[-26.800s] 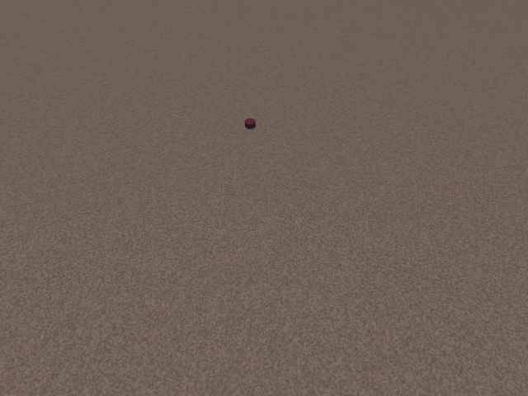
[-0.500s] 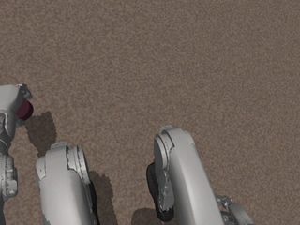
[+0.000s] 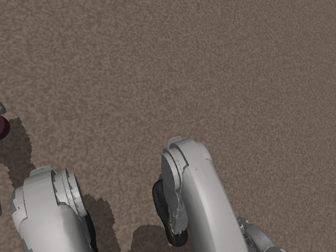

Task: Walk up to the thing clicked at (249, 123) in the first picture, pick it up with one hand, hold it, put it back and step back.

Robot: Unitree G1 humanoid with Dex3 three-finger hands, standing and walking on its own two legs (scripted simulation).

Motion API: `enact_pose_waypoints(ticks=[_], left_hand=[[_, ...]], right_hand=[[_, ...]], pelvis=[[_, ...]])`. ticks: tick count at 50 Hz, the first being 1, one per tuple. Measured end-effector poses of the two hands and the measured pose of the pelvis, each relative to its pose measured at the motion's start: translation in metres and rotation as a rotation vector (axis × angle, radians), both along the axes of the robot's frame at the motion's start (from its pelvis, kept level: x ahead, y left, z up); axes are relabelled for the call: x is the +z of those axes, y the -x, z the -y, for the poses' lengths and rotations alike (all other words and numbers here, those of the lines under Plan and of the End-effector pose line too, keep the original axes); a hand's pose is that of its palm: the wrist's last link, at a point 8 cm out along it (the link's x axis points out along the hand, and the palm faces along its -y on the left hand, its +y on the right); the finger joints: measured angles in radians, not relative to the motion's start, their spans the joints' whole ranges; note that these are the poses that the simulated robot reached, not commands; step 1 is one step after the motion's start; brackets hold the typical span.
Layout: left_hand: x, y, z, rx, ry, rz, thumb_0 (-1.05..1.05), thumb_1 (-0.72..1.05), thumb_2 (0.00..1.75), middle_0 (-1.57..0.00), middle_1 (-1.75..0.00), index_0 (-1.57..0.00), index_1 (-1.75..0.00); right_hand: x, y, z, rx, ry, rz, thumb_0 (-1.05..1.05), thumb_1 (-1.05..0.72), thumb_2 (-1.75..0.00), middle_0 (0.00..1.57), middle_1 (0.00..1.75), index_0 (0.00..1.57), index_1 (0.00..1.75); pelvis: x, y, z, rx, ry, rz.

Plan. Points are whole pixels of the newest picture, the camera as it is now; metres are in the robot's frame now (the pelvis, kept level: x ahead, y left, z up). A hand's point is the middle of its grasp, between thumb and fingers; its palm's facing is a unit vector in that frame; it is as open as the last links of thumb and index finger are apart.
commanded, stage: rest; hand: left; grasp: from above
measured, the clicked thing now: out of the picture +0.43 +0.33 -0.24
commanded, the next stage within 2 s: open in 0.96 s
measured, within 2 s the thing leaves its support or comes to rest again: rests again in 0.66 s
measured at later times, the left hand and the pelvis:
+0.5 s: hand out of the picture +0.42 +0.32 -0.24, palm faces -0.42 -0.16 -0.89, open 8.9 cm; pelvis +0.00 +0.00 -0.01, yaw -2 degrees
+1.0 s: hand out of the picture +0.42 +0.32 -0.25, palm faces -0.41 -0.16 -0.90, open 8.8 cm; pelvis +0.00 +0.01 +0.00, yaw -3 degrees
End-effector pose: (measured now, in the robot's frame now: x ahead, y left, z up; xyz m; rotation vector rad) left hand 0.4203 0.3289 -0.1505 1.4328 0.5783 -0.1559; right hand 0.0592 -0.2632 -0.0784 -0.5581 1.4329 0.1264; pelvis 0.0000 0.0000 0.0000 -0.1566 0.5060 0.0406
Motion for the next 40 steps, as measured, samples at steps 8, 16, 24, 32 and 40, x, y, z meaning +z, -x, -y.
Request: enact_pose_waypoints(ticks=[8,16,24,32,40], left_hand=[[-0.014,-0.001,0.001,-0.011,0.013,0.001,-0.01,0.14,0.45,-0.73,-0.62,-0.74,-0.58],[-0.023,-0.001,0.003,-0.011,0.017,0.023,-0.01,0.14,0.45,-0.73,-0.61,-0.75,-0.57],[-0.027,-0.002,0.003,-0.008,0.011,0.019,0.0,0.14,0.44,-0.74,-0.61,-0.75,-0.56],[-0.033,-0.004,0.005,-0.007,0.012,0.011,0.0,0.15,0.41,-0.75,-0.59,-0.77,-0.54],[-0.038,-0.006,0.008,-0.024,0.013,0.016,0.0,0.15,0.38,-0.78,-0.57,-0.79,-0.52]], right_hand=[[0.003,0.005,-0.003,0.036,-0.005,-0.02,0.0,-0.9,-0.89,0.2,0.3,0.2,0.3],[0.007,0.006,-0.005,0.067,-0.012,-0.028,0.0,-0.9,-0.89,0.2,0.3,0.2,0.3],[0.009,0.003,-0.008,0.101,-0.024,-0.018,0.0,-0.9,-0.89,0.2,0.3,0.2,0.3],[0.012,0.001,-0.012,0.13,-0.041,-0.015,0.0,-0.91,-0.9,0.2,0.3,0.2,0.3],[0.016,0.001,-0.015,0.155,-0.052,-0.016,0.0,-0.91,-0.9,0.2,0.3,0.2,0.3]], pelvis=[[-0.004,-0.001,-0.001,-0.007,0.011,0.02],[-0.006,-0.001,-0.003,-0.015,0.025,0.032],[-0.007,-0.001,-0.004,-0.019,0.034,0.042],[-0.006,0.0,-0.005,-0.022,0.041,0.05],[-0.006,0.0,-0.006,-0.026,0.05,0.06]])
